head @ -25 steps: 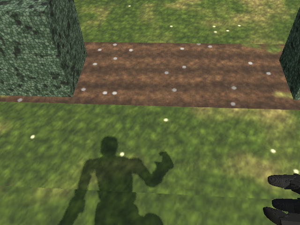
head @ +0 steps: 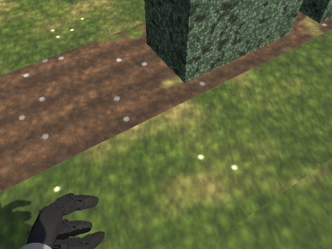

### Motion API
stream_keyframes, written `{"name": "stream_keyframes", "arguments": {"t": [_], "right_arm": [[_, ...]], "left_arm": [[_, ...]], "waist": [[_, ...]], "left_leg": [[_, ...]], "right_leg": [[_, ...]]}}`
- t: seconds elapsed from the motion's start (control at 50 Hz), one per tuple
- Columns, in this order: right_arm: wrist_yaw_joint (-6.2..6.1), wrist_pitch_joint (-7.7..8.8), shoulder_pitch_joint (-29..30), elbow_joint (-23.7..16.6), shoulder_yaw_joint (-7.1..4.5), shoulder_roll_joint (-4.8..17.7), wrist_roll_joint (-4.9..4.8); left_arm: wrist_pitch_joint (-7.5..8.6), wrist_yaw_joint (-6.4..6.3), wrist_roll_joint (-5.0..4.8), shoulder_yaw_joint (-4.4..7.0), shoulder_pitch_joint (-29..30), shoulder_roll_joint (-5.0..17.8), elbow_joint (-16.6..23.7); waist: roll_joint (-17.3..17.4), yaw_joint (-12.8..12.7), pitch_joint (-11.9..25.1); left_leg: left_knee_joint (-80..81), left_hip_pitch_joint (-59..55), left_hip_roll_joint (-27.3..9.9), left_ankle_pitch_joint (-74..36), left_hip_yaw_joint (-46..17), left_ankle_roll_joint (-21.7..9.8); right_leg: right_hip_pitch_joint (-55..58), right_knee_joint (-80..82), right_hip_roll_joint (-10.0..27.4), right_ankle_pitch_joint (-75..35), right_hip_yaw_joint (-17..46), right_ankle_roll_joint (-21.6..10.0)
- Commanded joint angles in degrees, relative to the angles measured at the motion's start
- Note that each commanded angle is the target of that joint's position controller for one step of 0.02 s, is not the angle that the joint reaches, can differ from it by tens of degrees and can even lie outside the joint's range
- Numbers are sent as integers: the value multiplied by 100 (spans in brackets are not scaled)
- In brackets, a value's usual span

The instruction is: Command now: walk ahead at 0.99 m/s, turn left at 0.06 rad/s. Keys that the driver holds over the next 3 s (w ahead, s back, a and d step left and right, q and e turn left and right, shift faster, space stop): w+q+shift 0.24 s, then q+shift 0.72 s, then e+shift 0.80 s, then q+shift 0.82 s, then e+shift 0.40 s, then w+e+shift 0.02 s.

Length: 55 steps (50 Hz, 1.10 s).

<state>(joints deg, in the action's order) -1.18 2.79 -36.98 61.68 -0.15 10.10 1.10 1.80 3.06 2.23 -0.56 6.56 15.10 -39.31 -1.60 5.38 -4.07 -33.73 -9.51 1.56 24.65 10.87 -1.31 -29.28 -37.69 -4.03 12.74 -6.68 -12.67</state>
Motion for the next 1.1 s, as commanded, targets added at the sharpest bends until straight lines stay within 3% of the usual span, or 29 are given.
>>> {"name": "stream_keyframes", "arguments": {"t": [0.02,0.04,0.06,0.1,0.18,0.22,0.26,0.36,0.38,0.4,0.42,0.44,0.46,0.48,0.5,0.54,0.58,0.64,0.68,0.74,0.78,0.8,0.82,0.84,0.9,0.96,1.04,1.08,1.1], "right_arm": [[60,145,465,-890,-113,682,-134],[13,169,863,-1082,-283,1274,-312],[38,169,1270,-1171,-339,1387,-270],[91,-24,1025,-863,-287,829,-89],[264,-352,1484,-1069,-287,476,72],[358,-284,1986,-1324,-344,514,-34],[496,-134,2043,-1398,-371,471,6],[680,-106,2371,-1374,-318,468,177],[727,-77,1541,-1202,-349,961,764],[416,-95,-191,-569,-763,1977,586],[283,-82,-2465,421,-885,2113,739],[342,91,-2352,705,-836,1846,699],[320,205,-2807,724,-697,1718,904],[311,277,-1614,-28,-767,2548,553],[317,350,-211,-537,-699,2339,496],[491,302,1649,-1339,-497,1735,165],[555,537,2001,-1539,-189,1069,262],[550,675,1603,-1496,-340,1709,230],[617,649,1337,-1697,-570,2150,91],[794,502,1667,-1996,-624,1847,98],[841,485,1942,-2232,-453,1231,3],[786,515,1723,-2524,-283,689,28],[668,466,1431,-2635,-245,575,162],[558,271,1855,-2558,-397,1190,241],[276,66,1555,-2316,-427,1330,396],[670,40,1720,-2434,-149,870,237],[936,100,2055,-2568,-239,1392,-46],[954,222,1652,-2386,-268,1295,-370],[872,244,1532,-2527,-293,1518,-372]], "left_arm": [[37,-271,189,476,-3239,1366,-579],[24,-350,82,523,-3032,1256,-624],[84,-378,-13,495,-2697,983,-788],[262,-379,-79,400,-2080,480,-848],[559,-347,-252,423,-2058,484,-1063],[699,-337,-142,416,-2081,351,-1146],[873,-401,-255,394,-1911,212,-1326],[822,-673,-229,333,-2785,311,-1480],[658,-510,828,125,-3749,776,-1494],[659,-440,641,365,-3020,1189,-1113],[479,-365,450,203,-1966,1257,-533],[281,-121,627,125,-1806,975,-854],[237,94,599,56,-1826,343,-607],[410,342,375,-76,-3874,-314,-573],[558,309,34,86,-2809,659,-320],[513,-141,-35,123,-2214,807,434],[517,-356,115,70,-2394,914,194],[366,-190,50,-49,-2002,308,225],[277,-172,-161,34,-1900,542,64],[380,-312,-150,233,-1875,884,-70],[496,-441,-203,384,-2392,1303,-196],[592,-484,-240,488,-2919,1817,-240],[574,-477,-31,517,-2728,1739,-141],[549,-525,25,557,-2354,1506,-50],[481,-597,-319,427,-1072,817,367],[577,-809,-130,650,-696,1297,578],[443,-581,19,811,-942,1652,488],[446,-133,-10,252,-362,453,374],[432,70,31,164,-1669,41,71]], "waist": [[-681,-1449,2392],[-192,-1614,1965],[87,-1342,855],[335,-719,-213],[-94,-350,-554],[36,-296,-512],[150,-27,-396],[354,-392,-413],[-356,-321,-123],[-174,113,-45],[639,1202,-321],[2487,1499,169],[1408,1212,1057],[945,-239,2981],[668,-13,1764],[230,-732,905],[-466,-998,-13],[93,-1002,244],[250,-752,425],[287,-801,515],[-160,-1118,1100],[-973,-913,2042],[-1566,-755,2461],[-708,-863,1460],[-700,-371,897],[-328,-398,616],[-333,-614,646],[-46,49,854],[416,-340,1451]], "left_leg": [[-5246,4346,-311,686,-1214,-514],[-5430,5336,-128,-16,-1500,-623],[-4816,5488,-515,-622,-1497,-647],[-3685,4558,-861,-881,-1581,-543],[-2570,4069,-916,-1559,-1181,-337],[-1905,4299,-858,-3104,-1018,-448],[-502,3662,-781,-5060,-961,-527],[398,2811,-32,-6549,23,-526],[276,1619,-324,-5041,-526,-254],[707,702,267,-4894,77,-179],[1722,-1041,-314,-5720,-462,-652],[1689,-2233,-922,-7217,-1508,-1198],[556,-2822,-778,-8055,-1692,-1111],[-523,-4196,-2302,-10108,-3632,-2630],[-354,-3135,-2132,-9176,-3732,-2894],[485,328,-1987,-6880,-4058,-2694],[1738,3642,-1492,-6735,-3402,-2245],[1417,4701,-270,-6379,-2592,-1615],[1327,3932,-125,-5843,-2852,-1314],[707,2625,-348,-4742,-3804,-1265],[-244,2481,-37,-4605,-3899,-698],[-1256,3396,764,-2801,-3046,-62],[-2023,4726,1319,1465,-2259,294],[-2687,4869,651,1405,-2096,362],[-3043,3891,-29,405,-1585,504],[-2247,2937,-236,-138,-881,543],[-347,2524,-313,-1198,-908,432],[1058,574,-338,-3217,-1132,139],[620,-312,-1206,-5269,-1776,-618]], "right_leg": [[6066,691,2667,1281,3893,-554],[5545,1678,2911,1359,4444,-810],[4560,2113,2561,1047,3594,-597],[2743,2593,2006,293,2227,-150],[1871,2972,1371,-1491,431,421],[1790,2707,1086,-1773,-170,443],[1360,2323,866,-1413,-779,761],[1712,297,1158,-1785,-1215,1204],[1772,708,781,-3204,-1135,2243],[2039,-17,184,-4207,-1331,3246],[459,-3486,20,-3005,-1031,4031],[-1034,-7493,-160,2950,265,3318],[-1409,-7729,-373,2781,923,2925],[-1477,-6818,43,2305,2054,2827],[-2901,-7728,88,2979,1549,2761],[-2814,-6938,384,2805,1537,2089],[-717,-4509,1030,1541,1581,1929],[1405,-1204,940,-430,881,1890],[1807,-223,392,-879,733,2038],[1596,745,321,-1116,1170,1979],[2467,1110,1025,-3158,1666,819],[4185,1228,2269,-5502,2877,-746],[5069,1727,3485,-5203,4280,-1849],[4022,2002,3189,-3707,3887,-1175],[2179,2534,2201,-1979,1907,-83],[1178,2846,1602,-1291,523,410],[1278,2260,1872,-1069,994,364],[-43,1599,1584,-1123,833,1001],[-164,1057,1229,-724,409,1601]]}}
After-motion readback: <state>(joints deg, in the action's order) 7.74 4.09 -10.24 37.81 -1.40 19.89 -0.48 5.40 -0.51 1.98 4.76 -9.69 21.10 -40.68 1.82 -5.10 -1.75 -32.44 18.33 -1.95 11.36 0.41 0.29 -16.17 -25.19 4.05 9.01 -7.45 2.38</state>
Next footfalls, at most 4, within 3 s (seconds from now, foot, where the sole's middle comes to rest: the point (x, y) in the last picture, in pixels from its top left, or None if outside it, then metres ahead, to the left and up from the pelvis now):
0.44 left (127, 240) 0.54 0.15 -0.89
0.78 right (142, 185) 0.79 0.07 -0.89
1.08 left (108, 233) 0.58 0.23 -0.89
1.50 right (146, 183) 0.80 0.05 -0.89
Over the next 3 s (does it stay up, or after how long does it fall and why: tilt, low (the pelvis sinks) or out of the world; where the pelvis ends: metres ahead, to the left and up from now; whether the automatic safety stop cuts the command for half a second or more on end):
stays up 0.83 0.18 -0.11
